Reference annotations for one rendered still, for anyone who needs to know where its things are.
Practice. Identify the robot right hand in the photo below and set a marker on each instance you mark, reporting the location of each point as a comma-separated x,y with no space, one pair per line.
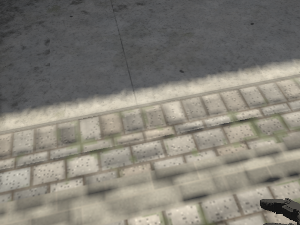
288,208

